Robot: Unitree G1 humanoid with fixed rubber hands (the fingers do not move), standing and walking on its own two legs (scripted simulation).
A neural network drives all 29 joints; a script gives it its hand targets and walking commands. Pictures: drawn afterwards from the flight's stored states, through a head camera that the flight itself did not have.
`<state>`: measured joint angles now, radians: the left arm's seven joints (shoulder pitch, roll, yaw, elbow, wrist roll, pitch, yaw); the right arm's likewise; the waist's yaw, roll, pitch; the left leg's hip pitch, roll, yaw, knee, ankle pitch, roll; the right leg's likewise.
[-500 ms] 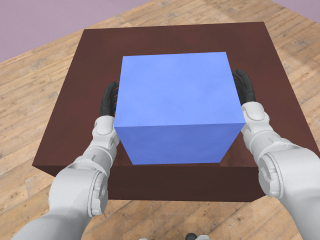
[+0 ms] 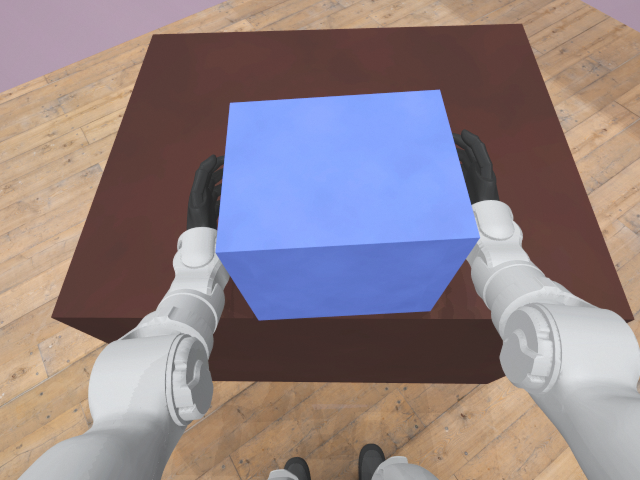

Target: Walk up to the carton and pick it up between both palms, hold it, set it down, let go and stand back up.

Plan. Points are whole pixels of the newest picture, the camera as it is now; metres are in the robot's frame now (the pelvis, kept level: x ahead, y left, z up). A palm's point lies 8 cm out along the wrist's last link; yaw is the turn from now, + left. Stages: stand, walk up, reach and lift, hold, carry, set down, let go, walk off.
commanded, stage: reach and lift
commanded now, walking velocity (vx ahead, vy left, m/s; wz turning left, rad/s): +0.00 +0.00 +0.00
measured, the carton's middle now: (339, 217) +0.45 -0.03 +0.00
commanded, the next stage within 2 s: none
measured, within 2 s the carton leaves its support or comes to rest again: leaves its support in 1.46 s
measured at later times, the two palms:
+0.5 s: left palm (206, 219) +0.45 +0.14 +0.03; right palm (478, 195) +0.43 -0.21 +0.04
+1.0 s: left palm (205, 222) +0.44 +0.14 +0.03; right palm (481, 203) +0.42 -0.21 +0.04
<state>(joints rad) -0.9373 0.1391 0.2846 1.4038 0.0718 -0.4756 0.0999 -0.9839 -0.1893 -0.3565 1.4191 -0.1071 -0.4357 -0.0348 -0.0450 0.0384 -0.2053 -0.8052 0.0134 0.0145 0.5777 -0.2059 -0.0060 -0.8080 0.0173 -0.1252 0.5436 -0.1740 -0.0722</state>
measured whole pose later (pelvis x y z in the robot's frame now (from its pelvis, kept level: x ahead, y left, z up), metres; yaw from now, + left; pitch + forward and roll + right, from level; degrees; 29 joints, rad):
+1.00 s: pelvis +0.04 +0.01 +0.02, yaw +0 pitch +19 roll -1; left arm -0.70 0.04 0.35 1.20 0.20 -0.49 0.10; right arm -0.73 -0.11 -0.49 1.22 -0.30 -0.52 -0.01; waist -0.06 0.03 -0.16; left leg -0.55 0.01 0.02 0.40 -0.19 0.00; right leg -0.54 0.03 -0.11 0.35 -0.14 -0.05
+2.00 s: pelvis +0.02 +0.02 +0.03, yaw +0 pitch +11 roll +0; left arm -0.64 0.10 0.08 1.04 -0.04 -0.25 0.11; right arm -0.59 -0.11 -0.22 0.95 0.02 -0.23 -0.06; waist -0.05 0.03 -0.20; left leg -0.38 -0.01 0.02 0.36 -0.17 0.01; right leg -0.37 0.01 -0.12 0.31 -0.13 -0.04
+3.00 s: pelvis +0.00 +0.02 +0.03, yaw -1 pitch -2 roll +0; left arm -0.58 0.02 0.21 0.29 0.20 0.46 0.01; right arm -0.56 -0.08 -0.23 0.60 0.04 0.12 -0.05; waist -0.03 -0.05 -0.04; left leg -0.11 -0.02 0.04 0.28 -0.13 0.03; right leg -0.13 0.01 -0.09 0.27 -0.10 -0.03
